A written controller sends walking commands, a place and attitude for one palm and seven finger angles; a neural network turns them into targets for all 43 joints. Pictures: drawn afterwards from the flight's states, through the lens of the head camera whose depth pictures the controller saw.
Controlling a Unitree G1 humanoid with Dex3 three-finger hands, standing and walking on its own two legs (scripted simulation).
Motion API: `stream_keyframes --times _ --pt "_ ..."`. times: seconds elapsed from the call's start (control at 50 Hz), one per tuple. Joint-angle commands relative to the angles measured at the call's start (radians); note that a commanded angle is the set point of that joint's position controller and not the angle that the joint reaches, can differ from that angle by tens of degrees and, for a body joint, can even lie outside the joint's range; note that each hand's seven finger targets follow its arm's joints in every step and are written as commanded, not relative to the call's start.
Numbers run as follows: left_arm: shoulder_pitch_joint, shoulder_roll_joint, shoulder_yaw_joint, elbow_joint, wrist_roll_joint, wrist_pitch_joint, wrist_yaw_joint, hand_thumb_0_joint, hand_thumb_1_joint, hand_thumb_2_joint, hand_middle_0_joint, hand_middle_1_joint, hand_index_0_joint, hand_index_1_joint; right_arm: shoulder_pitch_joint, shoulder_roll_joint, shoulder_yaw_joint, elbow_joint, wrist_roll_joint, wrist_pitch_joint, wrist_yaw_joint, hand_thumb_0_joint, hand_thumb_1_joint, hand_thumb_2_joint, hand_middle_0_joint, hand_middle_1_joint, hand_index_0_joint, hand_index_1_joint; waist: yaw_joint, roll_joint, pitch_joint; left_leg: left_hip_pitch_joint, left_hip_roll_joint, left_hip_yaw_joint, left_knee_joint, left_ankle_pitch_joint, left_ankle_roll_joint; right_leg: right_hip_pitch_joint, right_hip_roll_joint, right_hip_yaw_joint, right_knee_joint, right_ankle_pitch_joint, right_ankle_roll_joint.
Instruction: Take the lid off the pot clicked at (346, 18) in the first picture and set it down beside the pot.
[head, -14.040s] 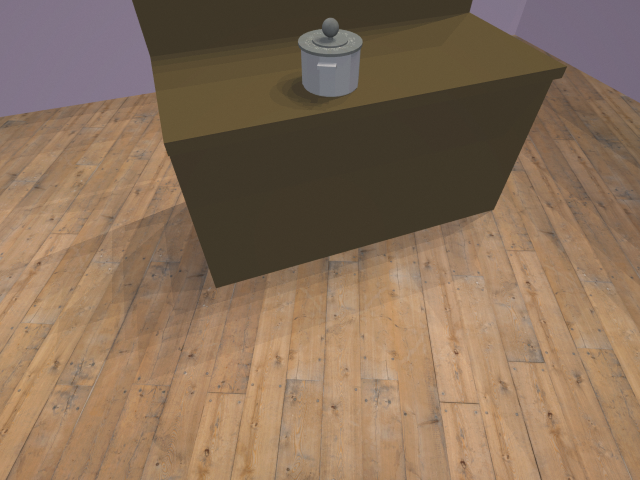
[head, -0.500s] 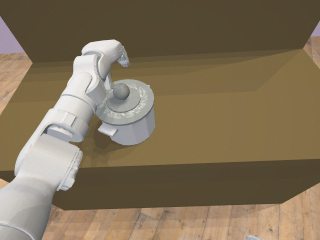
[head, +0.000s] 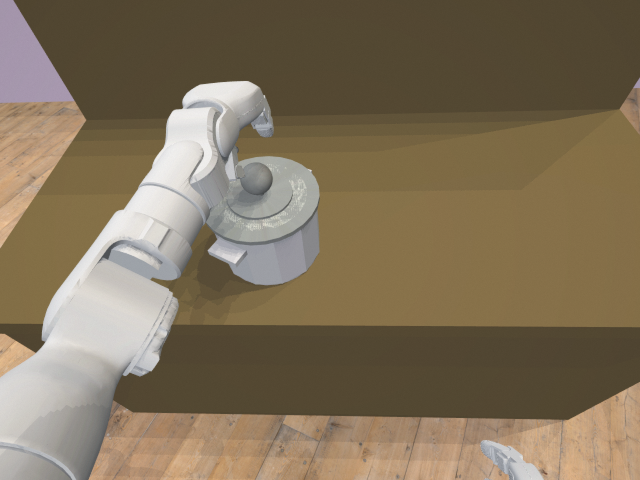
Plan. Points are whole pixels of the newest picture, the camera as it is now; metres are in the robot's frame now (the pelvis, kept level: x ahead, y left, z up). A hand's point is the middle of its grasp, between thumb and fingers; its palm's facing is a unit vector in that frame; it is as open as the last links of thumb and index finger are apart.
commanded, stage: lower the open fingers around the knob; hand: left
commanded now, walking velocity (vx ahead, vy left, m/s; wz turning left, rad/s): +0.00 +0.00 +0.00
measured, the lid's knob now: (256, 178) +0.52 +0.10 +0.07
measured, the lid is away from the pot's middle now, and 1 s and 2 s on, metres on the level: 0.00 0.00 0.00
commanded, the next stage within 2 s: close the fingers and squeeze the knob in 1.22 s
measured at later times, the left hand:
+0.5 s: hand (240, 162) +0.48 +0.10 +0.14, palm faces -0.29 -0.06 -0.96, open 10.2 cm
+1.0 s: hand (251, 178) +0.49 +0.09 +0.10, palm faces -0.34 -0.05 -0.94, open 10.2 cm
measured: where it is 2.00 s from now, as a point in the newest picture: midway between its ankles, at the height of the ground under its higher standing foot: outside the picture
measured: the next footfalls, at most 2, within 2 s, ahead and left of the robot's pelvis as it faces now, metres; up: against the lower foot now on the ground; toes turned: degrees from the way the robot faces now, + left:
none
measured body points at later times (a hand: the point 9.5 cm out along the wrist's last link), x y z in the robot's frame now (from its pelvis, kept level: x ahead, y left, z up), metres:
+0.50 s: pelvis +0.01 +0.00 +0.00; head +0.05 -0.03 +0.45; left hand +0.49 +0.10 +0.19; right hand +0.10 -0.26 -0.13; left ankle +0.00 +0.08 -0.74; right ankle -0.01 -0.13 -0.74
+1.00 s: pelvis +0.01 +0.00 +0.00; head +0.06 -0.02 +0.45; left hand +0.50 +0.09 +0.16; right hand +0.08 -0.26 -0.14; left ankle +0.00 +0.08 -0.74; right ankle -0.01 -0.13 -0.74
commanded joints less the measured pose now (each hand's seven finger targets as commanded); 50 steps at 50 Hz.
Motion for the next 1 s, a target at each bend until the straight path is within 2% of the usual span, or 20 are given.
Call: stream_keyframes --times 0.0,0.06,0.08,0.16,0.24,0.26,0.3,0.34,0.38,0.44,0.48,0.54,0.62,0.66,0.7,0.76,0.84,0.94,0.96,0.98 --pt "-0.56 0.17 0.078 -0.139 0.021 -0.011 0.043 0.0 -0.294 1.385 -0.817 -0.081 -0.817 -0.081 0.006 -0.123 -0.045 -0.092 0.005 -0.03 -0.016 0.0 -0.9 -0.9 0.2 0.3 0.2 0.3 -0.03 -0.114 -0.377 0.23 0.016 -0.04 -0.009 0.23 -0.003 0.059 0.052 -0.009 -0.025 0.28 -0.049" --pt "-0.562 0.25 0.148 -0.201 0.026 -0.027 0.05 0.0 -0.294 1.385 -0.817 -0.081 -0.817 -0.081 0.019 -0.132 -0.051 -0.098 -0.002 -0.036 -0.013 0.0 -0.9 -0.9 0.2 0.3 0.2 0.3 -0.011 -0.088 -0.454 0.267 0.021 -0.047 0.004 0.319 -0.001 0.109 0.049 0.0 -0.012 0.357 -0.051" --pt "-0.556 0.219 0.12 -0.205 0.034 -0.027 0.048 0.0 -0.294 1.385 -0.817 -0.081 -0.817 -0.081 0.016 -0.127 -0.05 -0.106 -0.004 -0.04 -0.01 0.0 -0.9 -0.9 0.2 0.3 0.2 0.3 -0.013 -0.085 -0.475 0.273 0.019 -0.051 0.012 0.337 0.0 0.101 0.048 0.005 -0.01 0.367 -0.052" --pt "-0.422 0.227 0.141 -0.115 0.02 0.0 0.036 0.0 -0.294 1.385 -0.817 -0.081 -0.817 -0.081 0.025 -0.139 -0.051 -0.104 0.002 -0.039 -0.004 0.0 -0.9 -0.9 0.2 0.3 0.2 0.3 -0.001 -0.142 -0.406 0.217 0.015 -0.033 0.006 0.338 0.003 0.138 0.051 -0.006 -0.011 0.415 -0.044" --pt "-0.485 0.2 0.11 -0.265 0.024 -0.017 0.023 0.0 -0.294 1.385 -0.817 -0.081 -0.817 -0.081 0.025 -0.131 -0.063 -0.12 0.001 -0.044 -0.001 0.0 -0.9 -0.9 0.2 0.3 0.2 0.3 -0.015 -0.109 -0.455 0.275 0.022 -0.047 0.027 0.4 0.012 0.113 0.048 0.008 -0.015 0.436 -0.048" --pt "-0.453 0.24 0.145 -0.235 0.021 -0.014 0.029 0.0 -0.294 1.385 -0.817 -0.081 -0.817 -0.081 0.028 -0.137 -0.062 -0.113 0.0 -0.042 -0.003 0.0 -0.9 -0.9 0.2 0.3 0.2 0.3 -0.011 -0.128 -0.429 0.263 0.022 -0.04 0.023 0.374 0.012 0.123 0.053 0.004 -0.015 0.428 -0.044" --pt "-0.439 0.243 0.146 -0.2 0.015 -0.012 0.037 0.0 -0.294 1.385 -0.817 -0.081 -0.817 -0.081 0.031 -0.136 -0.058 -0.107 0.005 -0.04 -0.007 0.0 -0.9 -0.9 0.2 0.3 0.2 0.3 -0.01 -0.132 -0.394 0.23 0.019 -0.035 0.014 0.338 0.011 0.12 0.054 0.002 -0.014 0.412 -0.044" --pt "-0.473 0.263 0.16 -0.277 0.024 -0.026 0.045 0.0 -0.294 1.385 -0.817 -0.081 -0.817 -0.081 0.029 -0.137 -0.061 -0.114 0.0 -0.044 -0.005 0.0 -0.9 -0.9 0.2 0.3 0.2 0.3 -0.004 -0.093 -0.454 0.255 0.023 -0.038 0.025 0.376 0.012 0.124 0.046 0.014 -0.008 0.436 -0.049" --pt "-0.457 0.211 0.117 -0.292 0.03 -0.022 0.057 0.0 -0.294 1.385 -0.817 -0.081 -0.817 -0.081 0.022 -0.129 -0.063 -0.115 0.001 -0.043 0.003 0.0 -0.9 -0.9 0.2 0.3 0.2 0.3 -0.012 -0.078 -0.457 0.288 0.027 -0.048 0.039 0.409 0.008 0.09 0.053 0.01 -0.001 0.424 -0.049" --pt "-0.386 0.248 0.157 -0.236 0.024 -0.015 0.067 0.0 -0.294 1.385 -0.817 -0.081 -0.817 -0.081 0.019 -0.137 -0.058 -0.112 0.007 -0.036 0.005 0.0 -0.9 -0.9 0.2 0.3 0.2 0.3 0.0 -0.114 -0.44 0.248 0.024 -0.037 0.026 0.379 0.004 0.118 0.055 0.0 -0.002 0.424 -0.046" --pt "-0.414 0.164 0.077 -0.229 0.029 -0.003 0.067 0.0 -0.294 1.385 -0.817 -0.081 -0.817 -0.081 0.0 -0.129 -0.058 -0.108 0.011 -0.028 0.006 0.0 -0.9 -0.9 0.2 0.3 0.2 0.3 -0.021 -0.097 -0.397 0.252 0.022 -0.034 0.025 0.339 0.001 0.065 0.058 -0.008 -0.005 0.383 -0.044" --pt "-0.462 0.185 0.102 -0.285 0.015 -0.009 0.07 0.0 -0.294 1.385 -0.817 -0.081 -0.817 -0.081 0.003 -0.128 -0.062 -0.111 0.005 -0.03 0.003 0.0 -0.9 -0.9 0.2 0.3 0.2 0.3 -0.023 -0.078 -0.441 0.281 0.024 -0.044 0.035 0.346 0.004 0.063 0.053 0.001 -0.006 0.377 -0.048" --pt "-0.457 0.193 0.103 -0.218 0.022 -0.017 0.076 0.0 -0.294 1.385 -0.817 -0.081 -0.817 -0.081 0.006 -0.126 -0.054 -0.099 0.008 -0.024 -0.008 0.0 -0.9 -0.9 0.2 0.3 0.2 0.3 -0.025 -0.103 -0.409 0.249 0.019 -0.038 0.022 0.286 0.002 0.061 0.056 -0.006 -0.008 0.345 -0.046" --pt "-0.441 0.115 0.048 -0.171 0.018 -0.021 0.077 0.0 -0.294 1.385 -0.817 -0.081 -0.817 -0.081 0.007 -0.12 -0.055 -0.093 0.009 -0.018 -0.009 0.0 -0.9 -0.9 0.2 0.3 0.2 0.3 -0.038 -0.107 -0.377 0.245 0.022 -0.037 0.025 0.285 -0.001 0.034 0.057 -0.014 -0.004 0.327 -0.045" --pt "-0.46 0.126 0.062 -0.141 0.018 -0.022 0.085 0.0 -0.294 1.385 -0.817 -0.081 -0.817 -0.081 0.018 -0.124 -0.056 -0.079 0.009 -0.013 -0.011 0.0 -0.9 -0.9 0.2 0.3 0.2 0.3 -0.042 -0.102 -0.359 0.239 0.025 -0.037 0.017 0.249 -0.005 0.009 0.059 -0.018 -0.009 0.285 -0.045" --pt "-0.5 0.12 0.063 -0.157 0.013 -0.042 0.097 0.0 -0.294 1.385 -0.817 -0.081 -0.817 -0.081 0.029 -0.123 -0.059 -0.075 0.002 -0.017 -0.015 0.0 -0.9 -0.9 0.2 0.3 0.2 0.3 -0.048 -0.072 -0.412 0.263 0.027 -0.043 0.029 0.27 -0.005 0.009 0.057 -0.013 -0.001 0.295 -0.048" --pt "-0.47 0.132 0.082 -0.067 0.03 -0.042 0.12 0.0 -0.294 1.385 -0.817 -0.081 -0.817 -0.081 0.046 -0.126 -0.056 -0.064 0.001 -0.017 -0.022 0.0 -0.9 -0.9 0.2 0.3 0.2 0.3 -0.047 -0.125 -0.405 0.211 0.026 -0.038 0.023 0.258 -0.005 0.018 0.059 -0.009 -0.004 0.304 -0.047" --pt "-0.435 0.211 0.146 -0.093 0.041 -0.06 0.147 0.0 -0.294 1.385 -0.817 -0.081 -0.817 -0.081 0.059 -0.127 -0.059 -0.075 -0.004 -0.025 -0.026 0.0 -0.9 -0.9 0.2 0.3 0.2 0.3 -0.027 -0.102 -0.476 0.212 0.03 -0.034 0.033 0.325 0.0 0.082 0.055 0.005 0.007 0.384 -0.048" --pt "-0.418 0.154 0.099 -0.071 0.039 -0.055 0.147 0.0 -0.294 1.385 -0.817 -0.081 -0.817 -0.081 0.058 -0.123 -0.06 -0.073 -0.001 -0.022 -0.023 0.0 -0.9 -0.9 0.2 0.3 0.2 0.3 -0.036 -0.085 -0.436 0.212 0.033 -0.03 0.038 0.342 -0.001 0.06 0.058 -0.001 0.011 0.386 -0.047" --pt "-0.416 0.18 0.124 -0.073 0.045 -0.054 0.153 0.0 -0.294 1.385 -0.817 -0.081 -0.817 -0.081 0.074 -0.131 -0.065 -0.065 -0.002 -0.023 -0.022 0.0 -0.9 -0.9 0.2 0.3 0.2 0.3 -0.034 -0.104 -0.441 0.218 0.035 -0.031 0.035 0.339 -0.002 0.055 0.063 -0.005 0.005 0.381 -0.045"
